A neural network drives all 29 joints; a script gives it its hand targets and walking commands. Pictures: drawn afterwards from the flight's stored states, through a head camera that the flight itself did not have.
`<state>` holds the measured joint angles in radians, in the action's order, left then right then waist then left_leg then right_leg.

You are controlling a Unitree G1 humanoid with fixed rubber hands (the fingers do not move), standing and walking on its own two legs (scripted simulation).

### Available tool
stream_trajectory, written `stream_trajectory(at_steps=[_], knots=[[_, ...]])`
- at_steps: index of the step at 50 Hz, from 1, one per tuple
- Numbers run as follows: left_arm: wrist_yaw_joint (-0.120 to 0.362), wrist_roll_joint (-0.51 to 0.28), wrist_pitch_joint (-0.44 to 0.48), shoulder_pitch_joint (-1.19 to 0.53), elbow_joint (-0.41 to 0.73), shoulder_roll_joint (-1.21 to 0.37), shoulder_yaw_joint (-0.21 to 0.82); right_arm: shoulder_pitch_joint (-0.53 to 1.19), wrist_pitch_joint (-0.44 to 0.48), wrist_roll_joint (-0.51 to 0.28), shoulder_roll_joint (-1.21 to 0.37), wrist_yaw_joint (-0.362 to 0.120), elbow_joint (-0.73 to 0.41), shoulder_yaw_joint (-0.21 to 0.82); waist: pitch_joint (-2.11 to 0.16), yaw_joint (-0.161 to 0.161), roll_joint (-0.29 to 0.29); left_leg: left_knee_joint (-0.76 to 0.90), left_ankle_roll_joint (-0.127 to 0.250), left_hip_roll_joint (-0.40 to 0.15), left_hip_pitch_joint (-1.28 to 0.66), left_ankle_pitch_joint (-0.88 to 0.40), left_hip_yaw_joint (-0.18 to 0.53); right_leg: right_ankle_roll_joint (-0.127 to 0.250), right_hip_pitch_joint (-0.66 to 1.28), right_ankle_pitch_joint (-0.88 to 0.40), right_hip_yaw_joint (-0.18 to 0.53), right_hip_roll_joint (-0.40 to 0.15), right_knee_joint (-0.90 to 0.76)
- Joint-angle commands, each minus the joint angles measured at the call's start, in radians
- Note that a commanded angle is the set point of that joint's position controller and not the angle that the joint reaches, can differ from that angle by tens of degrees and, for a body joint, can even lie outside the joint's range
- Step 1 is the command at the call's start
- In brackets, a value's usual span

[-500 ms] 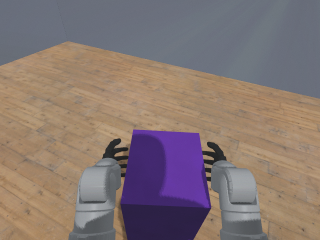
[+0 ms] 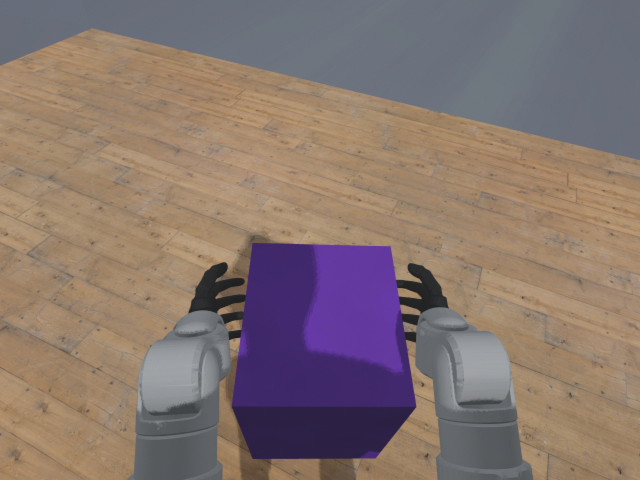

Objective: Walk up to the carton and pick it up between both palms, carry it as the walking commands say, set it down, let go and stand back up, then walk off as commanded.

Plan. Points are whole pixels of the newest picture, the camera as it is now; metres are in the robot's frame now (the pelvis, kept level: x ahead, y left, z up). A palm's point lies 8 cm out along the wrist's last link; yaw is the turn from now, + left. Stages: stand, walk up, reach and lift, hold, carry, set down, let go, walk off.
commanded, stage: carry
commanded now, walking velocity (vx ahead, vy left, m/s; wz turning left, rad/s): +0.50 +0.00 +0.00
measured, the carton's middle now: (318, 358) +0.30 +0.01 +0.00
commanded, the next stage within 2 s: none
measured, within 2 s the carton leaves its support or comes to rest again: neither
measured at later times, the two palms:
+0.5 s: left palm (253, 161) +0.58 +0.12 +0.10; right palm (408, 162) +0.60 -0.13 +0.09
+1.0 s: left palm (284, 80) +0.86 +0.09 +0.10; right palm (407, 94) +0.81 -0.16 +0.10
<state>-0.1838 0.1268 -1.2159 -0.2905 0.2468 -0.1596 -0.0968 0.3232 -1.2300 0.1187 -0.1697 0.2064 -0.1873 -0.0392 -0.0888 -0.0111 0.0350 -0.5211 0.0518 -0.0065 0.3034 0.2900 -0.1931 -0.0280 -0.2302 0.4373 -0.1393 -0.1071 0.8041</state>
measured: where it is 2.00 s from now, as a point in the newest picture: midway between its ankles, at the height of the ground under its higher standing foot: (318, 372)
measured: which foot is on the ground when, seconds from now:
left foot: down 0.00-0.30, up 0.32-0.70, down 0.72-1.00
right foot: up 0.00-0.26, down 0.28-0.74, up 0.76-1.00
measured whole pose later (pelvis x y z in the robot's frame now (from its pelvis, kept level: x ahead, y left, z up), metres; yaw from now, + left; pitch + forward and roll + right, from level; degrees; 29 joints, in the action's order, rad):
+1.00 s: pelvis +0.54 +0.02 +0.02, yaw -11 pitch +5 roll -2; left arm -0.20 0.14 -1.21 -0.34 0.31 -0.17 -0.08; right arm 0.33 -1.22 0.13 -0.17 0.20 -0.28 -0.05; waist 0.03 0.00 0.02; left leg -0.40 0.02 -0.13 0.26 0.20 -0.31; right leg -0.02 -0.52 0.38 -0.14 -0.05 0.80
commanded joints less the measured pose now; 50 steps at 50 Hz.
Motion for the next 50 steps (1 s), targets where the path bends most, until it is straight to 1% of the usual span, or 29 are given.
stream_trajectory(at_steps=[1, 2, 3, 8, 10, 12, 13, 14, 15, 16, 17, 18, 19, 20, 22, 25, 27, 31, 34, 35, 36, 37, 38, 39, 40, 41, 42, 46, 50], knots=[[0.301, -0.442, -0.002, -0.432, 0.036, -1.030, 0.664, 0.411, 0.038, -0.424, -1.045, -0.278, -0.141, 0.622, -0.288, 0.045, -0.171, 0.186, 0.245, -0.393, -0.724, -0.738, 0.551, 0.007, -0.627, 0.125, 0.107, 0.020, 0.483], [0.301, -0.452, 0.000, -0.445, 0.057, -1.052, 0.670, 0.439, 0.034, -0.428, -1.059, -0.280, -0.173, 0.644, -0.271, 0.047, -0.079, 0.203, 0.199, -0.373, -0.707, -0.692, 0.478, 0.010, -0.663, 0.085, 0.120, -0.012, 0.415], [0.297, -0.448, 0.000, -0.444, 0.063, -1.058, 0.672, 0.444, 0.027, -0.434, -1.063, -0.284, -0.172, 0.643, -0.227, 0.043, -0.043, 0.228, 0.161, -0.354, -0.667, -0.672, 0.401, 0.010, -0.658, 0.053, 0.098, -0.028, 0.296], [0.271, -0.383, 0.007, -0.338, 0.021, -1.035, 0.658, 0.408, 0.011, -0.446, -1.012, -0.305, -0.153, 0.642, -0.175, 0.027, -0.180, 0.264, 0.086, -0.242, -0.470, -0.686, 0.121, 0.007, -0.376, -0.133, -0.062, 0.054, -0.148], [0.269, -0.380, 0.005, -0.359, 0.027, -1.030, 0.663, 0.388, 0.009, -0.445, -1.005, -0.313, -0.141, 0.643, -0.183, 0.028, -0.241, 0.210, 0.057, -0.227, -0.433, -0.890, 0.057, 0.017, -0.224, -0.238, -0.119, 0.112, -0.251], [0.273, -0.386, 0.004, -0.367, 0.031, -1.041, 0.676, 0.398, 0.007, -0.444, -0.996, -0.318, -0.152, 0.641, -0.247, 0.005, -0.236, 0.049, 0.008, -0.206, -0.364, -0.963, -0.016, 0.029, 0.036, -0.374, -0.168, 0.147, -0.354], [0.276, -0.390, 0.002, -0.383, 0.034, -1.048, 0.681, 0.396, 0.004, -0.441, -0.994, -0.320, -0.150, 0.637, -0.296, -0.011, -0.200, -0.095, -0.020, -0.172, -0.270, -0.843, -0.038, 0.033, 0.229, -0.398, -0.166, 0.134, -0.377], [0.281, -0.387, -0.001, -0.390, 0.023, -1.052, 0.678, 0.406, -0.002, -0.434, -0.990, -0.323, -0.131, 0.633, -0.333, -0.038, -0.133, -0.287, -0.034, -0.143, -0.119, -0.614, -0.028, 0.039, 0.405, -0.334, -0.061, 0.046, -0.366], [0.286, -0.382, -0.002, -0.393, -0.012, -1.028, 0.661, 0.445, -0.012, -0.431, -0.985, -0.326, -0.125, 0.639, -0.325, -0.036, 0.151, -0.554, -0.046, -0.040, 0.091, -0.109, -0.014, 0.138, 0.458, -0.343, 0.362, -0.190, -0.500], [0.292, -0.386, -0.007, -0.372, -0.051, -1.025, 0.644, 0.439, -0.017, -0.434, -0.989, -0.322, -0.123, 0.629, -0.381, -0.011, 0.245, -0.756, -0.020, 0.023, 0.238, 0.224, 0.163, 0.263, 0.513, -0.452, 0.609, -0.322, -0.565], [0.295, -0.402, -0.008, -0.392, -0.051, -1.057, 0.638, 0.440, -0.010, -0.440, -1.016, -0.320, -0.095, 0.611, -0.353, -0.013, 0.108, -0.832, -0.005, -0.038, 0.297, 0.208, 0.231, 0.272, 0.492, -0.465, 0.520, -0.319, -0.546], [0.298, -0.414, 0.000, -0.411, -0.043, -1.088, 0.639, 0.467, 0.003, -0.448, -1.035, -0.320, -0.107, 0.608, -0.297, -0.014, 0.022, -0.808, -0.011, -0.071, 0.324, 0.145, 0.236, 0.266, 0.427, -0.558, 0.428, -0.291, -0.530], [0.301, -0.421, 0.009, -0.428, -0.033, -1.103, 0.632, 0.474, 0.014, -0.448, -1.054, -0.320, -0.105, 0.603, -0.278, -0.013, -0.020, -0.741, -0.024, -0.104, 0.345, 0.104, 0.233, 0.257, 0.391, -0.528, 0.358, -0.281, -0.537], [0.305, -0.428, 0.014, -0.434, -0.023, -1.119, 0.635, 0.462, 0.022, -0.440, -1.071, -0.316, -0.093, 0.604, -0.262, -0.011, -0.027, -0.654, -0.040, -0.124, 0.330, 0.072, 0.228, 0.235, 0.351, -0.516, 0.292, -0.255, -0.558], [0.310, -0.442, 0.018, -0.440, -0.007, -1.116, 0.646, 0.453, 0.037, -0.429, -1.064, -0.302, -0.120, 0.619, -0.269, -0.009, 0.038, -0.496, -0.057, -0.105, 0.273, 0.066, 0.171, 0.215, 0.324, -0.532, 0.189, -0.221, -0.587], [0.313, -0.443, 0.015, -0.423, -0.005, -1.076, 0.650, 0.417, 0.039, -0.407, -1.047, -0.288, -0.127, 0.629, -0.237, -0.007, 0.093, -0.303, -0.066, -0.103, 0.278, 0.017, 0.128, 0.220, 0.335, -0.479, 0.125, -0.209, -0.641], [0.315, -0.439, 0.010, -0.412, -0.005, -1.057, 0.650, 0.405, 0.034, -0.398, -1.035, -0.286, -0.122, 0.631, -0.206, -0.006, 0.101, -0.206, -0.062, -0.093, 0.273, -0.058, 0.087, 0.202, 0.340, -0.509, 0.065, -0.187, -0.643], [0.317, -0.423, -0.001, -0.404, -0.010, -1.022, 0.639, 0.398, 0.020, -0.391, -1.012, -0.295, -0.085, 0.617, -0.135, -0.006, 0.130, -0.038, -0.065, -0.041, 0.198, -0.194, 0.023, 0.151, 0.311, -0.837, -0.008, -0.128, -0.566], [0.313, -0.415, -0.011, -0.400, -0.010, -1.022, 0.647, 0.425, 0.015, -0.397, -1.010, -0.300, -0.091, 0.632, -0.157, -0.001, 0.124, 0.109, -0.068, -0.004, 0.051, -0.320, -0.020, 0.086, 0.300, -0.951, -0.040, -0.083, -0.419], [0.310, -0.414, -0.013, -0.399, -0.017, -1.018, 0.648, 0.422, 0.014, -0.398, -1.013, -0.300, -0.082, 0.636, -0.201, 0.015, 0.085, 0.172, -0.066, -0.010, -0.110, -0.430, -0.028, 0.045, 0.224, -0.889, -0.059, -0.046, -0.309], [0.308, -0.408, -0.015, -0.394, -0.025, -1.004, 0.644, 0.402, 0.012, -0.404, -1.010, -0.301, -0.065, 0.639, -0.288, 0.028, -0.006, 0.143, -0.040, -0.140, -0.353, -0.715, 0.103, -0.001, 0.050, -0.684, -0.042, -0.011, -0.161], [0.308, -0.418, -0.021, -0.416, -0.014, -0.999, 0.648, 0.369, 0.011, -0.409, -1.024, -0.298, -0.043, 0.613, -0.422, 0.041, -0.255, 0.086, 0.067, -0.394, -0.598, -1.134, 0.361, -0.027, -0.146, -0.225, -0.015, 0.053, 0.106], [0.307, -0.424, -0.023, -0.429, -0.011, -1.004, 0.657, 0.354, 0.016, -0.414, -1.052, -0.297, -0.018, 0.598, -0.460, 0.032, -0.387, 0.075, 0.144, -0.473, -0.687, -1.360, 0.417, -0.016, -0.278, 0.135, 0.049, 0.127, 0.304], [0.305, -0.426, -0.016, -0.425, -0.003, -1.017, 0.671, 0.361, 0.029, -0.421, -1.052, -0.299, -0.066, 0.611, -0.479, 0.033, -0.337, 0.089, 0.152, -0.453, -0.646, -1.285, 0.331, -0.006, -0.319, 0.128, 0.130, 0.081, 0.383], [0.303, -0.447, -0.006, -0.463, 0.042, -1.043, 0.689, 0.386, 0.039, -0.426, -1.065, -0.299, -0.106, 0.621, -0.456, 0.034, -0.243, 0.110, 0.117, -0.416, -0.585, -1.136, 0.262, 0.003, -0.332, 0.072, 0.145, 0.047, 0.350], [0.298, -0.462, 0.002, -0.506, 0.088, -1.053, 0.700, 0.412, 0.044, -0.432, -1.073, -0.299, -0.132, 0.618, -0.402, 0.028, -0.213, 0.137, 0.082, -0.379, -0.514, -1.010, 0.197, 0.008, -0.342, 0.035, 0.140, 0.018, 0.258], [0.293, -0.458, 0.004, -0.490, 0.081, -1.042, 0.694, 0.421, 0.044, -0.434, -1.064, -0.297, -0.153, 0.615, -0.364, 0.026, -0.190, 0.157, 0.075, -0.355, -0.455, -0.945, 0.148, 0.008, -0.329, 0.009, 0.108, 0.022, 0.207], [0.275, -0.423, 0.002, -0.394, 0.071, -1.002, 0.690, 0.375, 0.037, -0.420, -1.015, -0.294, -0.158, 0.619, -0.364, 0.024, -0.202, 0.160, 0.105, -0.372, -0.424, -0.827, 0.052, 0.008, -0.278, -0.012, 0.036, 0.037, 0.086], [0.284, -0.423, -0.012, -0.408, 0.060, -1.002, 0.686, 0.381, 0.022, -0.411, -1.001, -0.307, -0.143, 0.621, -0.307, 0.027, -0.234, 0.118, 0.081, -0.381, -0.354, -0.796, -0.012, 0.021, -0.219, -0.105, -0.009, 0.051, -0.063]])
